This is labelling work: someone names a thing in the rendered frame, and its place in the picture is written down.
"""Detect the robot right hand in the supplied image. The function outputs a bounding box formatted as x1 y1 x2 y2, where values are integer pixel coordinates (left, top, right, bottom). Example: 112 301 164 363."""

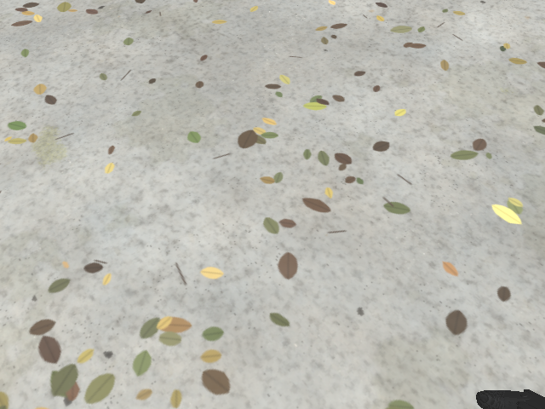
476 389 545 409

